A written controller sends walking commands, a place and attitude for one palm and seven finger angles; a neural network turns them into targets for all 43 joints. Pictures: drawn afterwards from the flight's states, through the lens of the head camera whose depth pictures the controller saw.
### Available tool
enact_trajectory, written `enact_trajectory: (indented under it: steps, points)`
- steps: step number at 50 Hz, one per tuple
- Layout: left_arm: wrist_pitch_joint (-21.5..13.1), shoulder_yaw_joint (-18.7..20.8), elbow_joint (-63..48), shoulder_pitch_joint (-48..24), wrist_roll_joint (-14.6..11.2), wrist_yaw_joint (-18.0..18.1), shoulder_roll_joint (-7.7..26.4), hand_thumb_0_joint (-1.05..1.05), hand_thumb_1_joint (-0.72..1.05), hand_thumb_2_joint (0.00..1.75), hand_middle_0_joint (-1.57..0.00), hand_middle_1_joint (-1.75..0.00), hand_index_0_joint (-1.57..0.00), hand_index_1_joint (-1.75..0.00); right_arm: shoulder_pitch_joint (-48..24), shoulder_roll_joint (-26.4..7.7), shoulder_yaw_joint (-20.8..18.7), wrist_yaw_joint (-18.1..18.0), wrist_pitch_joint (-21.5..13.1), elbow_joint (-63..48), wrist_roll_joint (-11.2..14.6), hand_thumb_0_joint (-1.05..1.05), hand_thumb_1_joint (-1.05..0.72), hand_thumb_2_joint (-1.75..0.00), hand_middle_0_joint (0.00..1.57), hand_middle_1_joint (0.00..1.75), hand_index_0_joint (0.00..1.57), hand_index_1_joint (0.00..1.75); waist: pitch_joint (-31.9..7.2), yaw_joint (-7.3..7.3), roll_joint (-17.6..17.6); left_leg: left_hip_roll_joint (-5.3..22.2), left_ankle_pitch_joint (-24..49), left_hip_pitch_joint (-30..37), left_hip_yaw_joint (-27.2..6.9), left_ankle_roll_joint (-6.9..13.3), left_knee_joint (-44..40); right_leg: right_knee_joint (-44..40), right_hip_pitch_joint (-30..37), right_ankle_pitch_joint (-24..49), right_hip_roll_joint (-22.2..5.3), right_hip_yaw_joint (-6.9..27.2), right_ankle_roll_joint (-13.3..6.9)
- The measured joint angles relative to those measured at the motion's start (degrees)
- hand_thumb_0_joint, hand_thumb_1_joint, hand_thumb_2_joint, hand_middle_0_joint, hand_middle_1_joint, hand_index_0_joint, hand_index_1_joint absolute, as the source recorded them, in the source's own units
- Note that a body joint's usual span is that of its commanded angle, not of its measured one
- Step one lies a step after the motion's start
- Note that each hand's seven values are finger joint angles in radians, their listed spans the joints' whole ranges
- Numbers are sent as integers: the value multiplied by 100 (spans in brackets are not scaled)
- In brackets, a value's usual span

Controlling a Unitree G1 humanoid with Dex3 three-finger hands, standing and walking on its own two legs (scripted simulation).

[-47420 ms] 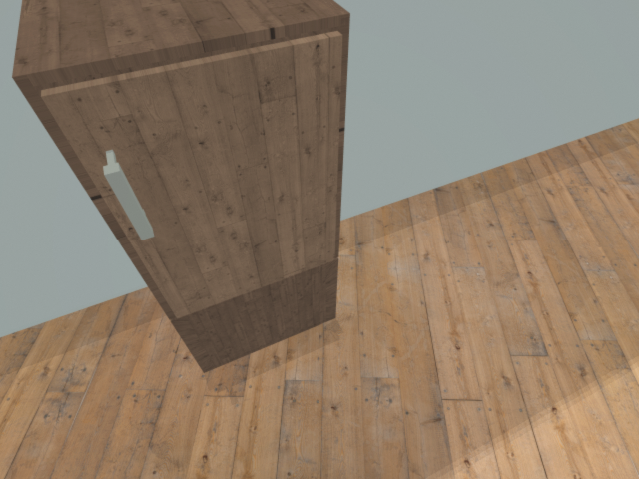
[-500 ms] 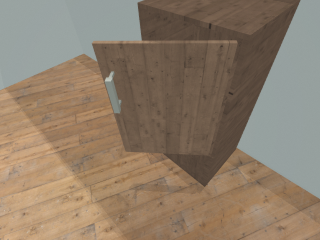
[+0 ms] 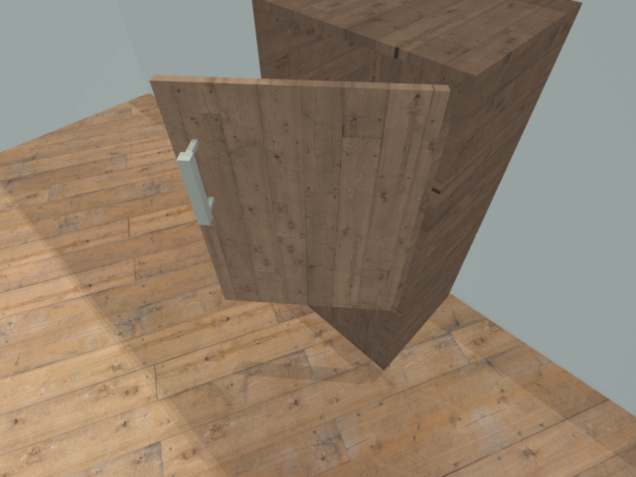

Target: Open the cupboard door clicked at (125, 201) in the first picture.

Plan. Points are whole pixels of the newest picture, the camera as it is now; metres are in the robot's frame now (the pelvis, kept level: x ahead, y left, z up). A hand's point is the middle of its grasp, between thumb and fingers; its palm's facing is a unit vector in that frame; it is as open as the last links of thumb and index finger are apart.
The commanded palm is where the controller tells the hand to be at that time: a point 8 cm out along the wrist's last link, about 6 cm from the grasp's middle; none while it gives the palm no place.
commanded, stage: come to a stop and stand still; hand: left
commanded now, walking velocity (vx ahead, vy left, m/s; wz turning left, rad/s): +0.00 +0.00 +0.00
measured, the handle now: (199, 183) +0.56 +0.24 +0.04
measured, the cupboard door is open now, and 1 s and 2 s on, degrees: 39 39 39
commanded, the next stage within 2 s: look again from close up in 0.06 s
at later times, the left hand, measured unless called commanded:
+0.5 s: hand out of the picture +0.02 +0.17 -0.17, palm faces +0.02 -0.98 -0.21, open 7.3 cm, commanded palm none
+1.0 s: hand (178, 401) +0.21 +0.18 +0.00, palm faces +0.04 -1.00 +0.00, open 7.8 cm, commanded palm +0.14 +0.25 -0.05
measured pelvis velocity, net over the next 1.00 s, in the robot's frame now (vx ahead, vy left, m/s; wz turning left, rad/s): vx -0.02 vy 0.02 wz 0.02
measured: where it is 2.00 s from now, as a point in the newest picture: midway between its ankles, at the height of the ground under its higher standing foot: outside the picture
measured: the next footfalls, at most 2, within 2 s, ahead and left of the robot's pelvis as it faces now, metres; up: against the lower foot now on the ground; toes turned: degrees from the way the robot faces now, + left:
none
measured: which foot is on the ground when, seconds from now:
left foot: down 0.00-1.00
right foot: down 0.00-1.00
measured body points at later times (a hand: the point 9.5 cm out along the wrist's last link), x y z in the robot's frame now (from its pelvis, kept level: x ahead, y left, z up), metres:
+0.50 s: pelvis +0.02 +0.00 +0.00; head +0.03 -0.01 +0.45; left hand +0.02 +0.23 -0.16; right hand +0.03 -0.22 -0.16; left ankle -0.01 +0.14 -0.74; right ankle -0.02 -0.06 -0.74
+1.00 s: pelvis -0.02 +0.02 -0.04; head +0.01 +0.01 +0.41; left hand +0.20 +0.24 +0.00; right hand +0.16 -0.24 -0.12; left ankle -0.01 +0.15 -0.74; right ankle -0.02 -0.06 -0.74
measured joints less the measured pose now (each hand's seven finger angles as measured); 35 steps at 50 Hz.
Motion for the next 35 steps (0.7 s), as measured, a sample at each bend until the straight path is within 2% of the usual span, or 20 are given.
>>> enact_trajectory:
  steps: [19,35]
  points:
    - [-8,21,1,28,9,4,-6,1,91,90,-20,-30,-20,-29,-321,-99,-36,-41,-7,-56,7,1,-91,-90,20,30,19,30,6,75,-26,41,-93,182,32,-40,-106,-152,189,-56,52,36,-8]
    - [7,36,-30,-36,10,1,56,0,91,90,-20,-30,-20,-29,-304,-70,-26,-41,-4,5,-1,0,-91,-90,20,30,20,30,7,67,-59,6,-87,266,86,2,-189,-224,252,-34,23,89,37]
